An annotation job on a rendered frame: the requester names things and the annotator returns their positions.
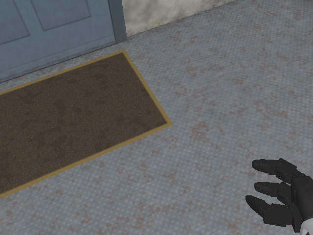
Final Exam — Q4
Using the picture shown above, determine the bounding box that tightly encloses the robot right forearm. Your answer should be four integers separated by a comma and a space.
300, 217, 313, 235

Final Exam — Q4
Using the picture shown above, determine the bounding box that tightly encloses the robot right hand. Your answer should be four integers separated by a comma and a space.
246, 158, 313, 233

